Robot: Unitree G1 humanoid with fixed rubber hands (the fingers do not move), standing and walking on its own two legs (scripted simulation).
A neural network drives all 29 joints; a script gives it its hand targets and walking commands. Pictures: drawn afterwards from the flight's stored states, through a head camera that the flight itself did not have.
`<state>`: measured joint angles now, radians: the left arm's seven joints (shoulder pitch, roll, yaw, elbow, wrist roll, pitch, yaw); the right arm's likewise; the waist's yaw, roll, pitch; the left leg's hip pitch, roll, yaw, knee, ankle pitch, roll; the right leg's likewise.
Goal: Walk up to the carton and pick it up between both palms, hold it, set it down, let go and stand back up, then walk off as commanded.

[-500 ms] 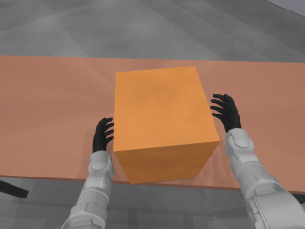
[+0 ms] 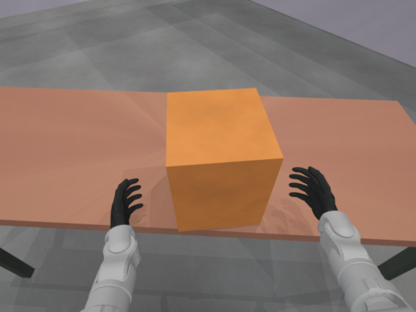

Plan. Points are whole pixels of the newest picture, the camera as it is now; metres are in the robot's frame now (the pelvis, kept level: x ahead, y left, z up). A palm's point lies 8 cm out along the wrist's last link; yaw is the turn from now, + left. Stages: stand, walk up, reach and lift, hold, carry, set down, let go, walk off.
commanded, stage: set down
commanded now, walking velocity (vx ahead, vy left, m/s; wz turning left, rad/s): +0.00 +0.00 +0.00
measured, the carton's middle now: (216, 161) +0.44 +0.05 +0.02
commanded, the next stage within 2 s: none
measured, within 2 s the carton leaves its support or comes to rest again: neither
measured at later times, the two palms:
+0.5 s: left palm (123, 228) +0.26 +0.21 +0.01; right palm (332, 231) +0.31 -0.19 +0.01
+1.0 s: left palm (117, 252) +0.22 +0.21 -0.01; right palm (341, 259) +0.26 -0.20 +0.00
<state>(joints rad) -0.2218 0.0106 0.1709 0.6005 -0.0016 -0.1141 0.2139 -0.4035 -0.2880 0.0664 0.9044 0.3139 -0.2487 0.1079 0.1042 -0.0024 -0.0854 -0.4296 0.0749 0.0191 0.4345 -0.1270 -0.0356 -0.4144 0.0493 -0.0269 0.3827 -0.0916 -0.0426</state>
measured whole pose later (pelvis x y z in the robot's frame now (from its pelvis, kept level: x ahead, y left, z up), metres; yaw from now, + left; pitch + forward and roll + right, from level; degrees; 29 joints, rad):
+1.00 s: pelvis +0.02 -0.01 +0.00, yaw +0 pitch +4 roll +0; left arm 0.14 0.05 0.06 0.21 -0.02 0.06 0.22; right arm 0.14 -0.29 0.07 0.42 0.31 -0.17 0.14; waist 0.10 -0.06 -0.07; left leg -0.34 0.07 0.02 0.42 -0.15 -0.04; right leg -0.35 0.05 -0.03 0.42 -0.15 -0.05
